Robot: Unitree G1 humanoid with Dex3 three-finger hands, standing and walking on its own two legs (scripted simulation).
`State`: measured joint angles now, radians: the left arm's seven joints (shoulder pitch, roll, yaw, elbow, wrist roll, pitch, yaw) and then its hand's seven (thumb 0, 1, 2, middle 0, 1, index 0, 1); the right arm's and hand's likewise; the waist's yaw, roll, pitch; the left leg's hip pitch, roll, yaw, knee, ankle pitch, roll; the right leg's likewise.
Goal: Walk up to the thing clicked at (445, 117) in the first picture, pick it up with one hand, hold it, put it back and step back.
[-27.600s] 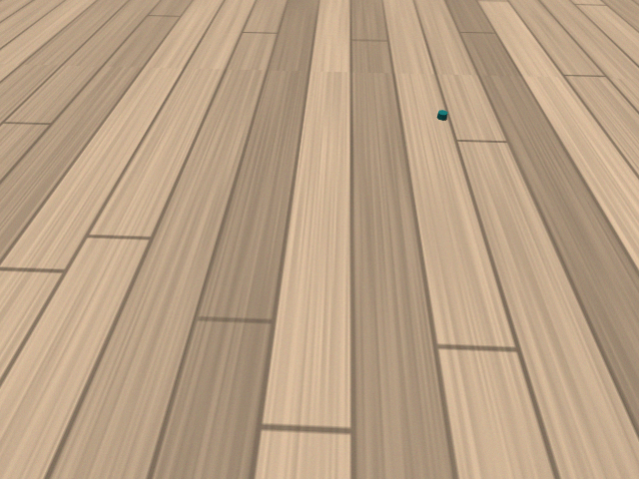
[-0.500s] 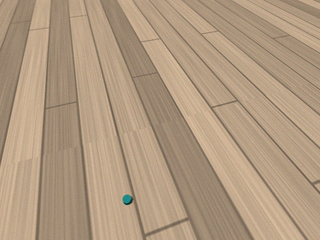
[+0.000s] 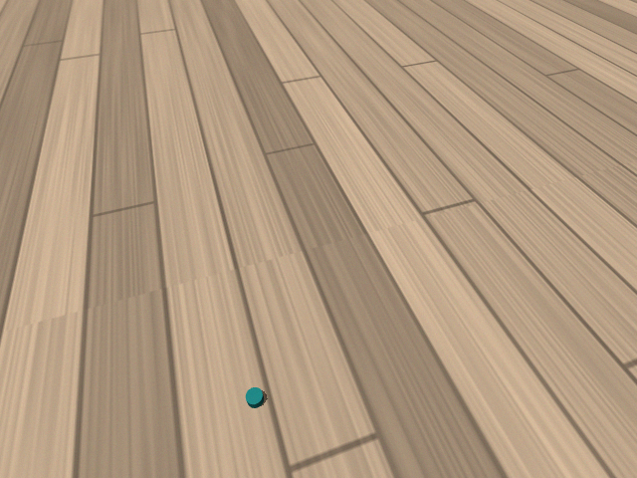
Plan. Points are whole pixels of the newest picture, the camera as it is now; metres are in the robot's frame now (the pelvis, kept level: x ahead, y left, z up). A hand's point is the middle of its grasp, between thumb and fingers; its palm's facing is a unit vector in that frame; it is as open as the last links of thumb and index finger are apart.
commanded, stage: stand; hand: left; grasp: from above
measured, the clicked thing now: (254, 397) +0.49 +0.23 -0.77
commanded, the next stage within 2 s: rise first in 0.66 s
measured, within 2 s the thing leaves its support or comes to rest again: neither
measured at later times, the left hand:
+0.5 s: hand out of the picture +0.07 +0.25 -0.16, palm faces -0.03 -0.94 -0.35, open 7.4 cm
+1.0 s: hand out of the picture +0.15 +0.25 -0.17, palm faces -0.01 -0.94 -0.34, open 9.1 cm
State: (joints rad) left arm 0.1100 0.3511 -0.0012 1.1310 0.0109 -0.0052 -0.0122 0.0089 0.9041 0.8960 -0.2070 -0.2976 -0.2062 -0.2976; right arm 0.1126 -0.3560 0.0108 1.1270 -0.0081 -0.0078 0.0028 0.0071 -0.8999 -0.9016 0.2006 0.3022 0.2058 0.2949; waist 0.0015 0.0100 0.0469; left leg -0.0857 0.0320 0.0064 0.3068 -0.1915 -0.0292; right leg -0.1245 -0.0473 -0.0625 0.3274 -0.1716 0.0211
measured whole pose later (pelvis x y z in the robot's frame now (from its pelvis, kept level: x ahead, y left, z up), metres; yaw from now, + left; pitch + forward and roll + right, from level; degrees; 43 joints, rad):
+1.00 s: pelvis -0.01 +0.00 -0.02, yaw -1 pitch +6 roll +0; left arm -0.05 0.34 0.15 1.03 0.08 0.01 -0.02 0.01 0.48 0.93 -0.14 -0.70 -0.15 -0.69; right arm 0.20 -0.26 -0.02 0.80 0.03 -0.04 -0.03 0.01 -0.92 -0.91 0.20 0.30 0.20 0.29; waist -0.02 -0.01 0.03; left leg -0.38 0.04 0.01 0.57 -0.29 -0.03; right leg -0.42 -0.05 -0.04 0.57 -0.25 0.02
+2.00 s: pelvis -0.05 +0.01 -0.19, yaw +0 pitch +28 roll -1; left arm -0.03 0.41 0.10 0.62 0.49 0.06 0.05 0.00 -0.49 0.94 -0.10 -1.07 -0.10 -1.06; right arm 0.14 -0.28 -0.04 0.60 0.00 -0.23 -0.01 0.01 -0.86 -0.89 0.20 0.30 0.21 0.30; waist -0.04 0.01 -0.17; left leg -1.39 0.03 -0.03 1.56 -0.66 -0.02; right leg -1.41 -0.07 -0.02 1.52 -0.60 0.03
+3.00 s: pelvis -0.10 +0.03 -0.43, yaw -5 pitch +35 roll -9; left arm -1.03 0.84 0.11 1.42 1.33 -0.30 0.29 0.00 -0.45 0.95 -0.13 -0.95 -0.14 -0.94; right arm 0.17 -0.28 0.04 0.73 -0.14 0.00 0.12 0.00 -0.91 -0.90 0.20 0.30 0.21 0.29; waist -0.26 0.00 -0.03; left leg -2.27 -0.01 -0.11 2.35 -0.69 0.02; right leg -2.22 -0.07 -0.02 2.22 -0.61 0.06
